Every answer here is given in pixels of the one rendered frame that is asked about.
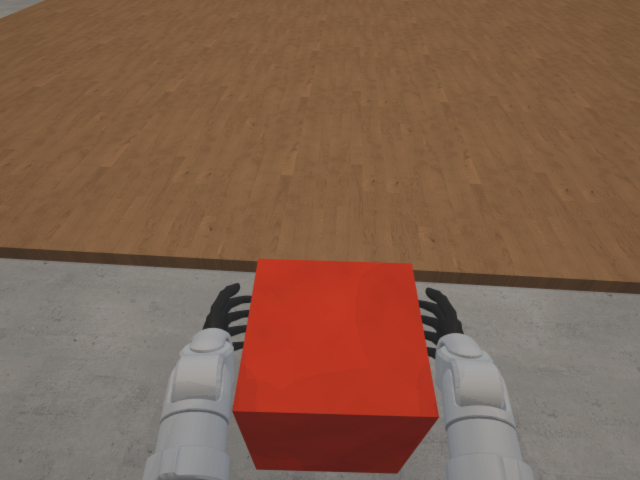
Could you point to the left robot hand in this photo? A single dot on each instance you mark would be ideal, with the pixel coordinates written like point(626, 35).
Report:
point(219, 316)

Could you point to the right robot forearm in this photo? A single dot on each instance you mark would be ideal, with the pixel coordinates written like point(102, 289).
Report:
point(479, 422)

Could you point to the right robot hand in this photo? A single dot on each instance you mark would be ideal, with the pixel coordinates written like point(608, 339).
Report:
point(447, 321)

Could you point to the left robot forearm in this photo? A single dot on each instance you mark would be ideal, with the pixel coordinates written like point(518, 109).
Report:
point(191, 443)

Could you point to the carton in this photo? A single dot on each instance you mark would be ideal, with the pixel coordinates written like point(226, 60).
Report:
point(334, 374)

